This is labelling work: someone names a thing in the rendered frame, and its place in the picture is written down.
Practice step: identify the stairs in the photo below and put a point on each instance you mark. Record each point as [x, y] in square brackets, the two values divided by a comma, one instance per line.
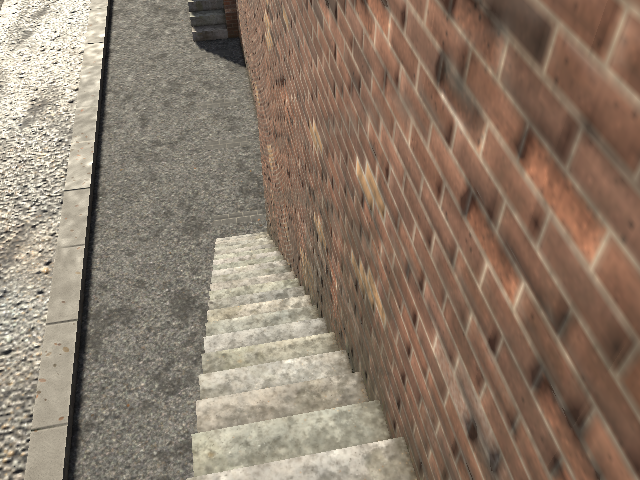
[279, 400]
[207, 20]

